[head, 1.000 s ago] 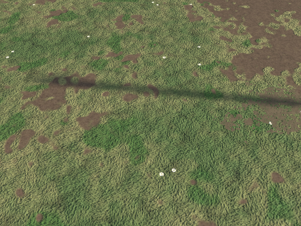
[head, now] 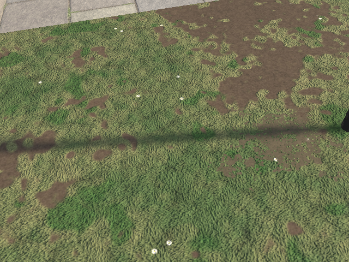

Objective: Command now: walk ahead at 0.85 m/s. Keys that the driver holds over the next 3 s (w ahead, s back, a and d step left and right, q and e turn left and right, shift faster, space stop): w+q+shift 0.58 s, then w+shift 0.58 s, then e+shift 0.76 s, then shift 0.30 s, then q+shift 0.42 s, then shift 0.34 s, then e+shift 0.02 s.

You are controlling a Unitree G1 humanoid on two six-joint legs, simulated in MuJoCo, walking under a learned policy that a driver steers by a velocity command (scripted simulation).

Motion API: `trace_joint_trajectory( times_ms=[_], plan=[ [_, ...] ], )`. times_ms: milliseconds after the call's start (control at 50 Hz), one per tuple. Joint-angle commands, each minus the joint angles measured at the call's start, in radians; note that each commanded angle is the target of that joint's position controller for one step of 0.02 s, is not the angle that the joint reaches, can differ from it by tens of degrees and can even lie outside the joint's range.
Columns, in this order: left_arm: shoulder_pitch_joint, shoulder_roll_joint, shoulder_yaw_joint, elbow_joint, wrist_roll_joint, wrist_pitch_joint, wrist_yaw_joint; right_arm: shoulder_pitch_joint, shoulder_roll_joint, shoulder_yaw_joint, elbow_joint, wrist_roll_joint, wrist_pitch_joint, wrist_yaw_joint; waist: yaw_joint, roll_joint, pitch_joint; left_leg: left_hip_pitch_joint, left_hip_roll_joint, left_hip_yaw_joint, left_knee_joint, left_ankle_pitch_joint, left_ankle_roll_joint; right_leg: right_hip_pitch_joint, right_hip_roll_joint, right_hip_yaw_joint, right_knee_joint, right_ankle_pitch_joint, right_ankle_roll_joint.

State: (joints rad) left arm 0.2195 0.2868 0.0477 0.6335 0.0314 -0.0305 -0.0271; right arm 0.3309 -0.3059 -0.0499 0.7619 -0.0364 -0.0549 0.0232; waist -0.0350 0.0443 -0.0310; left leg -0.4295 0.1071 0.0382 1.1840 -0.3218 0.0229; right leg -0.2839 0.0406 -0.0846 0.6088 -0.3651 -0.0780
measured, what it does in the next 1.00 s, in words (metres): walks ahead, turning left: left foot, then right foot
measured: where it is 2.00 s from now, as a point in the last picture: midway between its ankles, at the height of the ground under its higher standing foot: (88, 102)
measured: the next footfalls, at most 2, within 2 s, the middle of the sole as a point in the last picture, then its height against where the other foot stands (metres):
left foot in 0.34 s outside the picture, level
right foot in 0.76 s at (178, 172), level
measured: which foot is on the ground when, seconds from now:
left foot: up 0.00-0.32, down 0.34-0.78, up 0.80-1.00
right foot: down 0.00-0.34, up 0.36-0.74, down 0.76-1.00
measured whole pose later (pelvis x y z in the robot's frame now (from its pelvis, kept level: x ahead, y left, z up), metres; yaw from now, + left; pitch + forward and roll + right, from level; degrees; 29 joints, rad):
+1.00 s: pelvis +0.88 +0.12 +0.01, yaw +33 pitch +2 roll -3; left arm 0.50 0.30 0.05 0.88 0.03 -0.10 -0.01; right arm 0.13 -0.31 -0.02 0.72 -0.05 -0.06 0.05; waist 0.05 0.05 -0.01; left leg -0.67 0.00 -0.08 1.14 -0.23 0.09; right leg -0.11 0.06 -0.06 0.36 -0.29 -0.02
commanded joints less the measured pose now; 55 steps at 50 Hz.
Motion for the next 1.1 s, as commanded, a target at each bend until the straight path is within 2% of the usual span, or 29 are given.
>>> trace_joint_trajectory(
  times_ms=[20,120,180,240,280,300,320,340,360,380,400,420,440,480,540,600,680,720,740,760,780,800,820,840,860,920,1000,1040,1100],
  plan=[
    [0.106,0.138,0.032,-0.017,-0.008,-0.045,0.022,-0.097,-0.089,-0.006,-0.096,0.004,-0.021,0.028,0.054,-0.076,0.052,-0.450,0.021,-0.088,0.078,0.146,0.000,0.277,-0.270,0.382,-0.440,-0.146,-0.079],
    [0.184,0.107,0.016,0.059,-0.007,-0.092,0.001,-0.193,-0.040,0.000,-0.098,0.038,0.019,0.049,0.056,-0.060,0.202,-0.450,-0.070,-0.108,-0.094,0.314,0.020,0.182,-0.202,0.075,-0.553,0.349,0.027],
    [0.224,0.054,-0.007,0.116,-0.010,-0.105,0.011,-0.271,-0.013,0.017,-0.108,0.031,0.011,0.066,0.059,-0.058,0.191,-0.392,-0.091,0.043,-0.251,0.389,0.061,0.253,-0.163,-0.073,-0.566,0.711,0.058],
    [0.224,0.102,-0.004,0.145,-0.016,-0.111,0.039,-0.293,0.000,0.036,-0.118,0.037,0.016,0.067,0.030,-0.092,0.138,-0.176,-0.146,0.161,-0.427,0.431,0.114,0.307,-0.185,-0.150,-0.526,1.230,0.096],
    [0.211,0.164,0.013,0.153,-0.002,-0.091,0.073,-0.183,-0.052,0.025,-0.088,0.038,0.030,0.050,-0.043,-0.171,0.043,-0.055,-0.209,0.185,-0.458,0.354,0.143,0.443,-0.224,-0.155,-0.346,1.616,0.110],
    [0.176,0.192,0.024,0.148,0.014,-0.069,0.085,-0.037,-0.096,0.007,-0.048,0.037,0.034,0.042,-0.125,-0.192,-0.032,0.071,-0.241,0.177,-0.461,0.291,0.162,0.466,-0.240,-0.149,-0.144,1.723,0.114],
    [0.112,0.213,0.033,0.129,0.028,-0.048,0.091,0.177,-0.147,-0.019,0.018,0.035,0.035,0.031,-0.225,-0.194,-0.118,0.267,-0.249,0.131,-0.482,0.233,0.195,0.413,-0.249,-0.130,0.130,1.719,0.107],
    [0.013,0.243,0.047,0.107,0.017,-0.034,0.085,0.386,-0.199,-0.054,0.074,0.032,0.034,0.015,-0.348,-0.140,-0.153,0.496,-0.197,0.018,-0.620,0.210,0.266,0.233,-0.180,-0.137,0.590,1.455,0.090],
    [-0.083,0.092,0.010,0.082,0.024,-0.057,0.052,0.311,-0.215,-0.075,0.089,0.060,0.047,-0.004,-0.258,0.119,-0.052,0.637,-0.127,-0.115,-0.575,0.208,0.264,-0.172,0.041,-0.077,0.959,0.146,0.064],
    [0.078,0.017,-0.017,-0.022,-0.019,-0.080,0.041,0.168,-0.314,-0.092,0.041,0.014,0.048,-0.006,-0.053,0.237,-0.197,0.870,0.083,-0.664,-0.679,0.170,0.513,-0.553,0.074,0.123,1.243,-0.105,0.127],
    [0.038,0.069,-0.032,-0.041,-0.004,-0.106,0.039,0.143,-0.256,-0.089,0.002,0.023,0.047,-0.009,-0.097,0.015,-0.235,0.844,0.143,-0.867,-0.875,-0.062,0.520,-0.619,0.024,0.225,1.177,-0.037,0.100],
    [0.005,0.094,-0.033,-0.041,0.001,-0.121,0.032,0.127,-0.160,-0.068,0.024,0.023,0.043,-0.019,-0.038,-0.127,-0.061,0.628,0.122,-0.819,-0.971,-0.177,0.448,-0.592,-0.040,0.235,1.023,0.032,0.075],
    [-0.024,0.090,-0.037,-0.050,0.017,-0.116,0.031,0.089,-0.116,-0.053,0.032,0.016,0.032,-0.019,0.019,-0.195,0.033,0.443,0.080,-0.741,-0.997,-0.150,0.393,-0.532,-0.082,0.218,0.899,0.037,0.076],
    [-0.007,0.073,-0.051,-0.043,0.058,-0.060,0.025,0.048,-0.118,-0.041,0.028,0.019,0.000,-0.028,0.086,-0.200,0.123,0.185,-0.008,-0.595,-1.012,-0.067,0.353,-0.433,-0.129,0.201,0.774,-0.001,0.109],
    [-0.143,0.066,-0.067,-0.112,0.044,-0.028,0.015,0.037,-0.151,-0.046,0.016,0.029,-0.034,-0.018,0.064,-0.125,0.175,-0.043,-0.093,-0.473,-1.081,0.035,0.335,-0.323,-0.173,0.132,0.457,0.130,0.147],
    [-0.268,0.033,-0.083,-0.147,0.009,-0.033,0.002,0.078,-0.148,-0.054,0.025,0.044,-0.038,-0.010,-0.015,-0.042,0.151,-0.004,-0.149,-0.388,-1.047,0.249,0.258,-0.203,-0.143,0.090,0.144,0.418,0.139],
    [-0.317,0.047,-0.075,-0.144,0.009,-0.050,0.004,0.160,-0.154,-0.058,0.063,0.040,-0.042,-0.011,-0.087,-0.003,0.089,0.286,-0.082,-0.376,-0.967,0.578,0.207,-0.164,-0.087,0.057,-0.056,0.513,0.082],
    [-0.219,0.101,-0.046,-0.113,0.014,-0.058,0.016,0.158,-0.192,-0.064,0.073,0.028,-0.043,-0.022,-0.038,0.021,0.007,0.432,-0.051,-0.368,-0.793,0.902,0.169,-0.069,-0.025,0.043,-0.096,0.374,0.048],
    [-0.072,0.144,-0.023,-0.073,0.006,-0.064,0.026,0.137,-0.225,-0.069,0.074,0.017,-0.043,-0.021,0.045,0.030,-0.082,0.454,-0.048,-0.350,-0.615,1.002,0.149,0.071,-0.002,0.042,-0.097,0.279,0.027],
    [0.134,0.185,0.001,-0.019,0.003,-0.066,0.043,0.070,-0.223,-0.068,0.063,0.009,-0.046,-0.019,0.171,0.031,-0.167,0.328,-0.076,-0.322,-0.371,0.917,0.132,0.304,-0.056,0.074,-0.066,0.221,0.006],
    [0.370,0.252,0.028,0.024,0.024,-0.065,0.063,0.040,-0.112,-0.040,0.035,0.000,-0.057,-0.023,0.255,-0.085,-0.302,0.142,-0.125,-0.254,0.003,0.556,0.131,0.536,-0.250,0.304,-0.032,-0.140,-0.015],
    [0.293,0.327,0.048,0.045,0.038,-0.061,0.045,0.196,0.004,-0.006,-0.008,0.062,-0.063,-0.007,0.093,-0.491,-0.399,-0.183,-0.275,-0.184,0.269,-0.096,0.077,0.702,-0.477,0.971,-0.310,-0.346,-0.146],
    [0.179,0.222,0.046,0.021,0.026,-0.053,0.028,0.113,-0.073,-0.003,0.018,0.031,-0.051,-0.022,0.103,-0.266,-0.228,-0.342,-0.178,-0.184,0.303,-0.030,0.099,0.607,-0.438,0.973,-0.355,-0.458,-0.160],
    [0.128,0.144,0.031,0.024,0.015,-0.056,0.022,-0.009,-0.097,-0.007,0.004,0.018,-0.046,-0.014,0.113,-0.109,-0.116,-0.345,-0.134,-0.178,0.252,0.056,0.094,0.476,-0.393,0.769,-0.340,-0.329,-0.151],
    [0.131,0.106,0.025,0.055,0.021,-0.059,0.018,-0.075,-0.087,-0.002,-0.017,0.010,-0.044,-0.005,0.102,-0.024,-0.041,-0.321,-0.112,-0.170,0.194,0.071,0.092,0.352,-0.348,0.642,-0.349,-0.172,-0.137],
    [0.202,0.045,0.004,0.150,0.009,-0.080,0.019,-0.120,-0.024,0.021,-0.062,-0.010,-0.018,0.023,0.047,-0.103,0.039,-0.312,-0.080,-0.194,0.086,0.033,0.085,0.211,-0.270,0.456,-0.397,-0.013,-0.103],
    [0.219,0.087,0.009,0.190,-0.016,-0.101,0.015,-0.288,-0.028,0.044,-0.150,-0.016,-0.013,0.037,0.023,-0.106,0.144,-0.381,-0.056,-0.130,-0.167,0.165,0.059,0.126,-0.234,0.263,-0.528,0.196,-0.102],
    [0.227,0.091,0.007,0.203,-0.028,-0.107,0.010,-0.370,-0.019,0.061,-0.175,-0.009,-0.020,0.054,0.032,-0.086,0.161,-0.234,-0.052,-0.016,-0.396,0.325,0.061,0.059,-0.180,0.144,-0.593,0.358,-0.077],
    [0.290,0.140,0.012,0.242,-0.035,-0.114,0.007,-0.432,0.005,0.076,-0.184,0.004,-0.025,0.059,0.047,-0.101,0.170,-0.064,-0.074,0.048,-0.539,0.438,0.099,0.115,-0.215,0.091,-0.648,0.639,-0.071]
  ],
)
Over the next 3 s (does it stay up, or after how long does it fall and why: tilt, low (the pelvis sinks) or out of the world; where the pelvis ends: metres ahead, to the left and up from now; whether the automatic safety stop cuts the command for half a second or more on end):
stays up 1.34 0.49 0.01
